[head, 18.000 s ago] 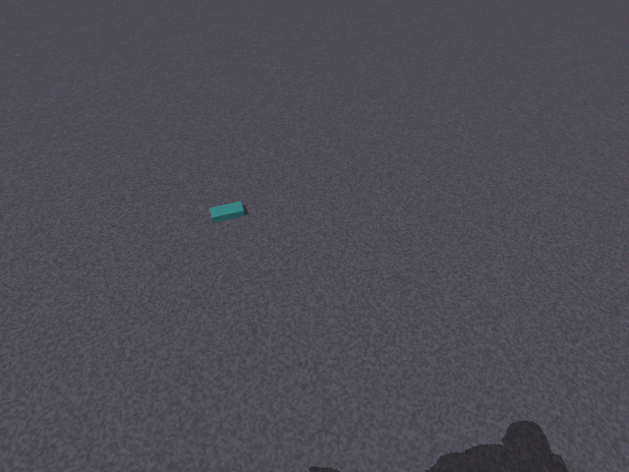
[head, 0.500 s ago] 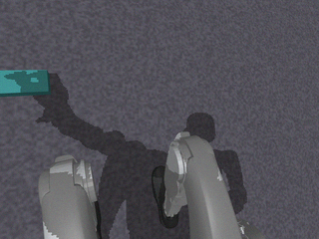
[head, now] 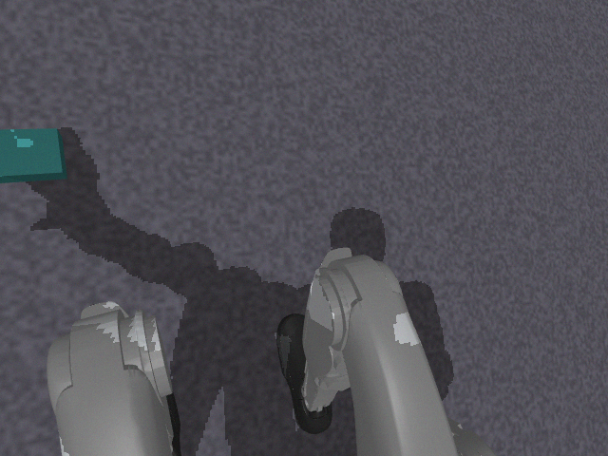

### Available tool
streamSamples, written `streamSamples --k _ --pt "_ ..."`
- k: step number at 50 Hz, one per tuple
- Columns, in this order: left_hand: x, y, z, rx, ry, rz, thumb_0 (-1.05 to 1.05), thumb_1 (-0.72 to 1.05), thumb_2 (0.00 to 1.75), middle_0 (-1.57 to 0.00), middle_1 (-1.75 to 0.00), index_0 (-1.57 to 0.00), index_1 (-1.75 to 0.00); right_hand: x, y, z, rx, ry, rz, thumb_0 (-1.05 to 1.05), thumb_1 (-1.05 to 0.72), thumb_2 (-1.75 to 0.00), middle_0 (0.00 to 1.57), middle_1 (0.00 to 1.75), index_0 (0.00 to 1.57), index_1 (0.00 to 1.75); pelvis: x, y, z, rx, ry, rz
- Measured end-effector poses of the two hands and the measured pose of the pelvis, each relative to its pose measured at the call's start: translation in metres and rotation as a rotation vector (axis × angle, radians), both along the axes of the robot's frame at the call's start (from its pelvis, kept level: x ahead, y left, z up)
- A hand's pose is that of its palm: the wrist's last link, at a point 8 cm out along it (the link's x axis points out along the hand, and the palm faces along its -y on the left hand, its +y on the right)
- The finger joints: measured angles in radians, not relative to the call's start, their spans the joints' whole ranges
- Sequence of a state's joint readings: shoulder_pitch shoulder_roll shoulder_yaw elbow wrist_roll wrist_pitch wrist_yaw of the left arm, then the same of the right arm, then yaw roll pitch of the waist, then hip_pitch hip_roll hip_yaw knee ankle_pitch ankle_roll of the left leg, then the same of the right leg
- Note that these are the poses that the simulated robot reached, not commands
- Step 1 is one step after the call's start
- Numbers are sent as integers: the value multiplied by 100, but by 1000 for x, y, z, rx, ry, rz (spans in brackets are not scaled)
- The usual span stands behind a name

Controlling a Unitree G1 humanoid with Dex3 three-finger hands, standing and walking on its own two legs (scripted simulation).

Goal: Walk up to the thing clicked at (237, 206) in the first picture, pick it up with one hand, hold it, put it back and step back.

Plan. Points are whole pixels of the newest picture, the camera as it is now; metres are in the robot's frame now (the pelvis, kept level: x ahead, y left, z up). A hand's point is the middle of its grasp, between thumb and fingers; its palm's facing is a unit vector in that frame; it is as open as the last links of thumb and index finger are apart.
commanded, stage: rise first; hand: left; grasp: from above
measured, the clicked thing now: (3, 156) +0.54 +0.31 -0.31
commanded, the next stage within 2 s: none
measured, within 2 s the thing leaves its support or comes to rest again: neither
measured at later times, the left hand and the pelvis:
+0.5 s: hand out of the picture +0.48 +0.33 -0.19, palm faces -0.47 -0.09 -0.88, open 14.1 cm; pelvis +0.00 +0.00 +0.00, yaw -1 degrees
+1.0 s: hand out of the picture +0.49 +0.33 -0.19, palm faces -0.46 -0.07 -0.89, open 14.0 cm; pelvis +0.00 +0.00 +0.00, yaw -1 degrees
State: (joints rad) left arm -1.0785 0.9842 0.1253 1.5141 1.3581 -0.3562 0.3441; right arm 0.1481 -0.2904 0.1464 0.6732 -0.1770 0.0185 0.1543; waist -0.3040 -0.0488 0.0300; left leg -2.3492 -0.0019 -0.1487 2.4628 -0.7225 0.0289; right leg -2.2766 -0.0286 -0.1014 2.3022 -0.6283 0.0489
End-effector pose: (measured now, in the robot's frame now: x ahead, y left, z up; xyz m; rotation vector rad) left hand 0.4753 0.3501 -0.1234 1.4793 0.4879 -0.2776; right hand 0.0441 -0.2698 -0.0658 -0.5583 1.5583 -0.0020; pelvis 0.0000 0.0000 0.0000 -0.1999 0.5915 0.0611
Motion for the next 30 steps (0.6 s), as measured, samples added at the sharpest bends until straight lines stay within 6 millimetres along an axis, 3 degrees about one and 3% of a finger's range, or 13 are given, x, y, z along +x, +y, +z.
streamSamples --k 30 --pt "12 -15 -13 -2 9 -4 0 -51 99 -9 -102 -9 -100 -16 3 9 2 6 -17 0 -91 -90 21 30 20 30 -2 0 1 -13 -6 -8"
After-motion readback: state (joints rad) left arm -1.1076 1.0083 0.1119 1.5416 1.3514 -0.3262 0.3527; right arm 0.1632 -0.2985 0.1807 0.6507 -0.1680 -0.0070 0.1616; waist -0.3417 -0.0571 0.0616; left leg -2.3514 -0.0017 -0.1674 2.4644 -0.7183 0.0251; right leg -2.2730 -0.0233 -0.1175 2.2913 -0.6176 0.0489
